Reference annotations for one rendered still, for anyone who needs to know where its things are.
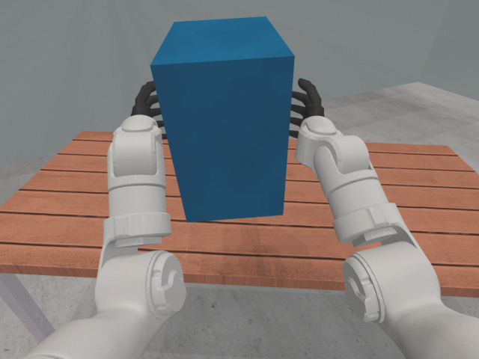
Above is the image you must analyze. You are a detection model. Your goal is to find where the robot right forearm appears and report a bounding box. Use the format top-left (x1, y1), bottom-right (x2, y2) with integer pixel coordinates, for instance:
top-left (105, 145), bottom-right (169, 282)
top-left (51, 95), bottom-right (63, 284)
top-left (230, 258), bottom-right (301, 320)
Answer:
top-left (295, 116), bottom-right (441, 298)

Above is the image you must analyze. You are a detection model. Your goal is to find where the robot left upper arm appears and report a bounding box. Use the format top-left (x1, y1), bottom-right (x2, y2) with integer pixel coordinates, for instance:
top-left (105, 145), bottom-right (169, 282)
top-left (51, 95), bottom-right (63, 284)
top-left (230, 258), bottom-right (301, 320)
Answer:
top-left (19, 250), bottom-right (186, 359)

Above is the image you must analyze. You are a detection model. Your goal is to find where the carton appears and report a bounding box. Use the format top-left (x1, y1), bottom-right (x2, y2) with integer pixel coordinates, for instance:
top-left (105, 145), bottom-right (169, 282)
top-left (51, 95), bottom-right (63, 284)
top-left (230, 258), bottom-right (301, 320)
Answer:
top-left (150, 16), bottom-right (295, 223)

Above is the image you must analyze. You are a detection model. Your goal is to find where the robot left hand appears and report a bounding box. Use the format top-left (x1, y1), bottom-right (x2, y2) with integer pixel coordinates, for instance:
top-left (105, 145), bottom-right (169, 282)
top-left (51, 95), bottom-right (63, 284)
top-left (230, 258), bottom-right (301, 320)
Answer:
top-left (130, 81), bottom-right (167, 140)

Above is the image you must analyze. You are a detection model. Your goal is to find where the robot right hand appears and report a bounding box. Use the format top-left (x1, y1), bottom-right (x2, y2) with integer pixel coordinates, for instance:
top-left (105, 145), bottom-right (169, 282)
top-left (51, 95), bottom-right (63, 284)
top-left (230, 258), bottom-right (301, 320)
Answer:
top-left (289, 79), bottom-right (325, 138)

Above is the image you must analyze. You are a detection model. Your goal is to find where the robot right upper arm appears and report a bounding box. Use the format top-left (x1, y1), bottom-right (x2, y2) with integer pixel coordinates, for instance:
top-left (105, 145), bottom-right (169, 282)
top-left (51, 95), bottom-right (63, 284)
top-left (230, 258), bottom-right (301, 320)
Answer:
top-left (342, 241), bottom-right (479, 359)

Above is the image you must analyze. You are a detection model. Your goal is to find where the robot left forearm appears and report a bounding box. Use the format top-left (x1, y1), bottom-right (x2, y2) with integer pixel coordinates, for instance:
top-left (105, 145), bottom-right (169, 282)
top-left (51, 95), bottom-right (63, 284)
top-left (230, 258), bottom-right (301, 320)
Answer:
top-left (95, 114), bottom-right (171, 305)

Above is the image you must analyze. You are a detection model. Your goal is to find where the table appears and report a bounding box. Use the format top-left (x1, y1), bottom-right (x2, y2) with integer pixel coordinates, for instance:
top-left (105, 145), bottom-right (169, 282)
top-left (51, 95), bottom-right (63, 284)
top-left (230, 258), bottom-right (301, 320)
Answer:
top-left (0, 131), bottom-right (479, 343)

